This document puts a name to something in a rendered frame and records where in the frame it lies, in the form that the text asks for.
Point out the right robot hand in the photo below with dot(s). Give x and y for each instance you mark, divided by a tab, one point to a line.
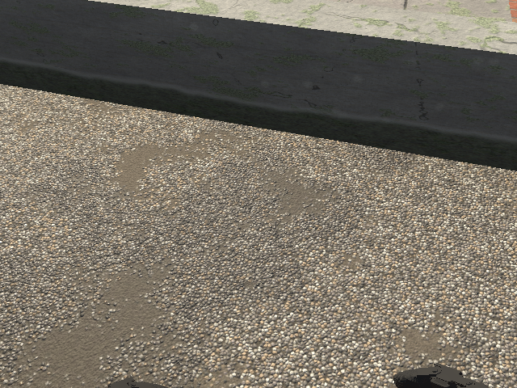
439	376

